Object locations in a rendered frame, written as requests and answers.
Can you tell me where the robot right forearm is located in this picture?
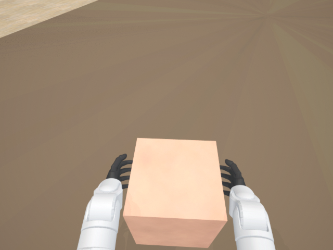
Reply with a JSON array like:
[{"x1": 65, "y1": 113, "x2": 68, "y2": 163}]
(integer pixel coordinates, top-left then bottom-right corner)
[{"x1": 229, "y1": 185, "x2": 276, "y2": 250}]

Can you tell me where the right robot hand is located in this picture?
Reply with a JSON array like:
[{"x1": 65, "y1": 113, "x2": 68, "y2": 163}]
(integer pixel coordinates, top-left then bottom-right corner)
[{"x1": 220, "y1": 159, "x2": 246, "y2": 196}]

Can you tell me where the carton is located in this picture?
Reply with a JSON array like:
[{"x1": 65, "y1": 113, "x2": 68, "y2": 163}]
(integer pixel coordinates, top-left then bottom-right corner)
[{"x1": 123, "y1": 138, "x2": 227, "y2": 248}]

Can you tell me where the left robot hand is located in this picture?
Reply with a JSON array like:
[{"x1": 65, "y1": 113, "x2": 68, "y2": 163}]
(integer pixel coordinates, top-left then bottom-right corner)
[{"x1": 106, "y1": 154, "x2": 133, "y2": 189}]

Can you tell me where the robot left forearm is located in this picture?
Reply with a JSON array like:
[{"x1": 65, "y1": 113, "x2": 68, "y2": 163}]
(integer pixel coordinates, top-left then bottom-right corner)
[{"x1": 77, "y1": 178, "x2": 123, "y2": 250}]

